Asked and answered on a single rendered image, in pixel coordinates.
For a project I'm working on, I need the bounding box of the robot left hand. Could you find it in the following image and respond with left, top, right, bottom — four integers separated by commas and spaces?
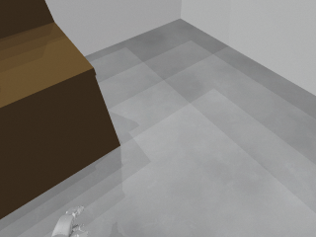
51, 205, 89, 237

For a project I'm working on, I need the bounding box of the table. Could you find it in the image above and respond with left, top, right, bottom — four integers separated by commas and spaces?
0, 0, 120, 219

